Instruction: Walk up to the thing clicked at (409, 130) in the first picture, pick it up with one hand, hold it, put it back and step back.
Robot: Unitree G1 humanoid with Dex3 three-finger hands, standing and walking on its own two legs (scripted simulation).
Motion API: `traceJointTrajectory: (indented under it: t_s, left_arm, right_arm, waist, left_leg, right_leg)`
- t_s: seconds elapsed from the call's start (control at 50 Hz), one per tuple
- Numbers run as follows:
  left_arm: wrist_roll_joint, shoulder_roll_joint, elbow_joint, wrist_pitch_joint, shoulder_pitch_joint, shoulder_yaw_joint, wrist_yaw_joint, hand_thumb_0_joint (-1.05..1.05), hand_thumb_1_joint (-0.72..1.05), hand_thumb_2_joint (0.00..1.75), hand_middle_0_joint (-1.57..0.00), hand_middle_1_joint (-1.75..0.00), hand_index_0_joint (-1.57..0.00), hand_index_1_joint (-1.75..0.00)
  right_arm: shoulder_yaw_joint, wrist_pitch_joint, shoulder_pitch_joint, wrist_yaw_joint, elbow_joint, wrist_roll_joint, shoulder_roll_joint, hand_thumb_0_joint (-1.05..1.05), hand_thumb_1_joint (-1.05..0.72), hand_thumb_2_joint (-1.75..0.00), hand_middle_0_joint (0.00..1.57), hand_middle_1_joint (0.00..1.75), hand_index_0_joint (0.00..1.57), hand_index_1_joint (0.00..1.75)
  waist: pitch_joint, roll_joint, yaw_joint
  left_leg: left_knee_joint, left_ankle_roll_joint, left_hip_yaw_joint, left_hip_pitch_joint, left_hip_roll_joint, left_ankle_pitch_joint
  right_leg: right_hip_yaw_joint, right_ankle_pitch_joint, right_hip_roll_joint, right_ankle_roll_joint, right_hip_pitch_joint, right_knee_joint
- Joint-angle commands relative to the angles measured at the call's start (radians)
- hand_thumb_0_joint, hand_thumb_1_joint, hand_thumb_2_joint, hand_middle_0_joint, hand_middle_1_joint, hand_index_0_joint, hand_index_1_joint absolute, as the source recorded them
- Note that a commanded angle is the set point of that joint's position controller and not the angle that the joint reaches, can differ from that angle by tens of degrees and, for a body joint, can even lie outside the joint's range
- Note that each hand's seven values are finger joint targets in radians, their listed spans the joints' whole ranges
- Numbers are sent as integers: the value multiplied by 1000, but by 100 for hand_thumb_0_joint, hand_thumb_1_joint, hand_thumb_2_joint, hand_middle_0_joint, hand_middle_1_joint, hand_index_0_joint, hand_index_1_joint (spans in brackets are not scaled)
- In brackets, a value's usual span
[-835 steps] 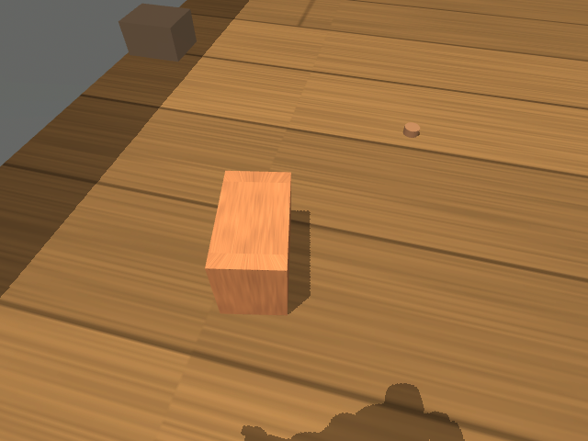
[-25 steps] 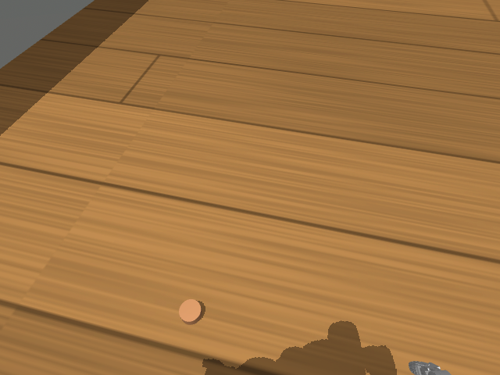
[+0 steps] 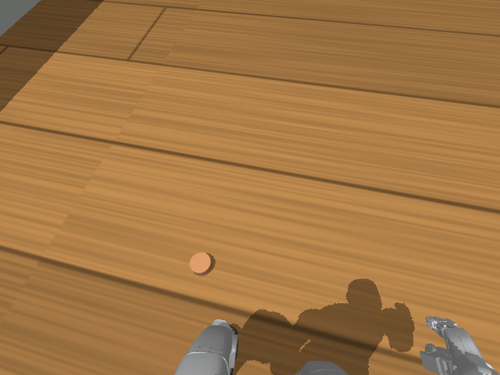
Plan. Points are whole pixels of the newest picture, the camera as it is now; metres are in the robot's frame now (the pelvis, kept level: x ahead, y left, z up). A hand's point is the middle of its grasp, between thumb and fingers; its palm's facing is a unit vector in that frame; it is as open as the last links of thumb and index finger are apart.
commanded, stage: walk up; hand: left
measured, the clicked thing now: (201, 264) +0.50 +0.25 -0.73
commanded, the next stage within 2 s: none
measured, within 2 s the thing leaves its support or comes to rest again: neither
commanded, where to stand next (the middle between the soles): +0.11 +0.03 m, yaw -1 degrees
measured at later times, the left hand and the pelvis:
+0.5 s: hand out of the picture +0.01 +0.30 -0.13, palm faces +0.08 -0.93 -0.36, open 7.4 cm; pelvis +0.00 +0.03 +0.02, yaw +5 degrees
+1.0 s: hand out of the picture +0.09 +0.31 -0.13, palm faces +0.03 -0.92 -0.40, open 7.4 cm; pelvis +0.00 +0.04 +0.01, yaw +2 degrees
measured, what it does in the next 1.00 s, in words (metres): steps on the spot: left foot, then right foot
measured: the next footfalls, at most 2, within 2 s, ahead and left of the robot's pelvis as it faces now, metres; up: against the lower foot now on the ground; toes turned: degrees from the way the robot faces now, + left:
left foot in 0.30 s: +0.02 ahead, +0.15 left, +0.00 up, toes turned +5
right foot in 0.66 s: +0.13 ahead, -0.10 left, +0.00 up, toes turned +4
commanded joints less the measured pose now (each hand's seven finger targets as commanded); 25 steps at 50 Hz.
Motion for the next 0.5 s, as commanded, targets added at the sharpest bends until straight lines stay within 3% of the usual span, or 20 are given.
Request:
traceJointTrajectory:
  t_s: [0.0, 0.02, 0.04, 0.06, 0.1, 0.14, 0.2, 0.22, 0.24, 0.28, 0.3, 0.32, 0.34, 0.36, 0.38, 0.4, 0.42, 0.44, 0.48]
  left_arm:
    - [24, 324, -142, -52, -73, 81, 27, 0, 90, 90, -20, -30, -20, -30]
    - [22, 290, -144, -58, -94, 79, 29, 0, 90, 90, -20, -30, -20, -30]
    - [14, 268, -137, -65, -92, 74, 33, 0, 90, 90, -20, -30, -20, -30]
    - [12, 264, -132, -72, -65, 73, 38, 0, 90, 90, -20, -30, -20, -30]
    - [10, 234, -128, -86, 42, 67, 39, 0, 90, 90, -20, -30, -20, -30]
    - [9, 235, -119, -90, 138, 74, 36, 0, 90, 90, -20, -30, -20, -30]
    - [0, 290, -126, -93, 217, 91, 19, 0, 90, 90, -20, -30, -20, -30]
    - [-1, 301, -138, -91, 209, 91, 13, 0, 90, 90, -20, -30, -20, -30]
    - [-3, 305, -145, -89, 193, 87, 8, 0, 90, 90, -20, -30, -20, -30]
    - [-11, 288, -171, -81, 113, 71, 1, 0, 90, 90, -20, -30, -20, -30]
    - [-14, 242, -193, -82, 95, 52, -2, 0, 90, 90, -20, -30, -20, -30]
    - [-23, 164, -217, -85, 78, 26, -1, 0, 90, 90, -20, -30, -20, -30]
    - [-19, 164, -233, -79, 20, 30, 0, 0, 90, 90, -20, -30, -20, -30]
    - [-11, 246, -223, -74, 5, 48, 9, 0, 90, 90, -20, -30, -20, -30]
    - [-15, 262, -204, -76, 38, 45, 5, 0, 90, 90, -20, -30, -20, -30]
    - [-20, 247, -179, -79, 86, 41, -3, 0, 90, 90, -20, -30, -20, -30]
    - [-19, 235, -153, -83, 134, 40, -11, 0, 90, 90, -20, -30, -20, -30]
    - [-18, 230, -141, -85, 160, 37, -18, 0, 90, 90, -20, -30, -20, -30]
    - [-20, 205, -132, -88, 144, 32, -19, 0, 90, 90, -20, -30, -20, -30]
  right_arm:
    - [-47, -20, 53, -6, -90, 6, -167, 0, -90, -90, 20, 30, 20, 30]
    - [-53, -25, 70, 1, -83, 6, -173, 0, -90, -90, 20, 30, 20, 30]
    - [-46, -29, 107, 9, -72, 7, -172, 0, -90, -90, 20, 30, 20, 30]
    - [-39, -32, 123, 13, -72, 7, -169, 0, -90, -90, 20, 30, 20, 30]
    - [-27, -41, 102, 13, -80, 1, -160, 0, -90, -90, 20, 30, 20, 30]
    - [-14, -59, 8, 21, -113, -9, -149, 0, -90, -90, 20, 30, 20, 30]
    - [-16, -86, -26, 35, -142, -17, -149, 0, -90, -90, 20, 30, 20, 30]
    - [-17, -95, -3, 37, -136, -16, -144, 0, -90, -90, 20, 30, 20, 30]
    - [-20, -103, 33, 37, -125, -12, -139, 0, -90, -90, 20, 30, 20, 30]
    - [-31, -114, 158, 37, -81, -5, -124, 0, -90, -90, 20, 30, 20, 30]
    - [-47, -121, 248, 31, -56, -5, -149, 0, -90, -90, 20, 30, 20, 30]
    - [-71, -126, 324, 21, -52, -13, -212, 0, -90, -90, 20, 30, 20, 30]
    - [-77, -128, 330, 15, -64, -16, -297, 0, -90, -90, 20, 30, 20, 30]
    - [-87, -126, 292, 14, -72, 5, -317, 0, -90, -90, 20, 30, 20, 30]
    - [-78, -123, 235, 13, -90, 3, -284, 0, -90, -90, 20, 30, 20, 30]
    - [-58, -122, 177, 15, -113, 2, -237, 0, -90, -90, 20, 30, 20, 30]
    - [-43, -128, 135, 15, -133, 2, -208, 0, -90, -90, 20, 30, 20, 30]
    - [-36, -133, 139, 13, -136, 2, -196, 0, -90, -90, 20, 30, 20, 30]
    - [-40, -134, 161, 15, -127, -2, -203, 0, -90, -90, 20, 30, 20, 30]
  waist:
    - [-141, -219, -18]
    - [-131, -204, -31]
    - [-153, -171, -43]
    - [-179, -171, -41]
    - [-221, -166, 14]
    - [-209, -196, 81]
    - [-132, -241, 114]
    - [-126, -265, 97]
    - [-131, -261, 75]
    - [-175, -227, -10]
    - [-244, -132, -60]
    - [-307, 70, -102]
    - [-246, 156, -115]
    - [-165, 119, -103]
    - [-91, 68, -64]
    - [-71, 62, -32]
    - [-62, 78, -8]
    - [-61, 86, -10]
    - [-59, 122, -30]
  left_leg:
    - [445, 2, -95, 37, -64, -189]
    - [472, -8, -85, 27, -70, -128]
    - [450, -11, -85, 4, -73, -61]
    - [445, -9, -76, -12, -67, -47]
    - [309, -9, -46, -55, -40, -52]
    - [125, -6, -5, -125, -6, -109]
    - [-38, 6, 70, -87, 14, -203]
    - [-90, 14, 94, -9, 11, -219]
    - [-135, 24, 115, 80, -2, -195]
    - [-301, 40, 189, 331, -37, 30]
    - [-348, 64, 144, 547, -15, 131]
    - [-399, 130, -136, 703, 167, 99]
    - [-466, 238, -445, 639, 369, 29]
    - [-487, 323, -483, 476, 441, -67]
    - [-488, 322, -389, 369, 404, -79]
    - [-480, 271, -238, 356, 317, -88]
    - [-460, 224, -147, 359, 265, -58]
    - [-446, 199, -83, 365, 215, 19]
    - [-432, 197, -55, 337, 210, 158]
  right_leg:
    - [376, 505, -395, -219, -123, -374]
    - [298, 566, -336, -192, -75, -341]
    - [202, 611, -266, -139, 20, -285]
    - [176, 630, -255, -121, 98, -263]
    - [181, 607, -258, -123, 298, -252]
    - [207, 526, -273, -148, 441, -254]
    - [237, 475, -314, -180, 421, -258]
    - [231, 483, -321, -184, 343, -253]
    - [199, 504, -301, -169, 281, -238]
    - [89, 502, -236, -111, 133, -149]
    - [23, 524, -182, -63, 18, 10]
    - [-38, 338, -86, -7, -180, 228]
    - [3, -138, 16, 5, -366, 302]
    - [123, -198, -59, -6, -307, 352]
    - [132, -163, -73, -6, -277, 376]
    - [132, -109, -72, -10, -263, 330]
    - [126, -68, -78, -6, -250, 265]
    - [96, -12, -69, 3, -252, 212]
    - [49, 26, -53, 30, -191, 119]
